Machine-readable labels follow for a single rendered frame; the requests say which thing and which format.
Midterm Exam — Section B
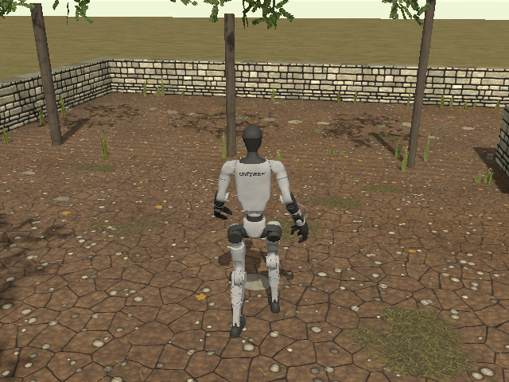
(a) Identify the left robot shin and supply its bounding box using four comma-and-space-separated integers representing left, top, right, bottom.
231, 271, 245, 327

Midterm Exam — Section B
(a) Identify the robot shin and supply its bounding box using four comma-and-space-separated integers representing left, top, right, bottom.
231, 271, 245, 327
268, 255, 280, 302

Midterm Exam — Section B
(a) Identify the robot left hand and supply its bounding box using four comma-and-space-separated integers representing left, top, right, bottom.
214, 207, 232, 220

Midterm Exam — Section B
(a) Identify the right robot upper arm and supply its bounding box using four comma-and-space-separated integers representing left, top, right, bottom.
269, 160, 293, 205

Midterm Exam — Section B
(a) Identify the right robot forearm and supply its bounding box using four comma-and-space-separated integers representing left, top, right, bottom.
286, 192, 305, 227

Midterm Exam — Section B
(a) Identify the robot right hand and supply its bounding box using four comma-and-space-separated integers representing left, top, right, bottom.
291, 222, 309, 243

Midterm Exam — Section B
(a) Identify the right robot shin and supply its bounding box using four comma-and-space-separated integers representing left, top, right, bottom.
268, 255, 280, 302

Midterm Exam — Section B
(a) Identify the left robot forearm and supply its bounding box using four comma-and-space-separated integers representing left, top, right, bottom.
214, 190, 225, 212

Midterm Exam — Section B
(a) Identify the left robot upper arm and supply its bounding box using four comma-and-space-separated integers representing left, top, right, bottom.
216, 160, 237, 202

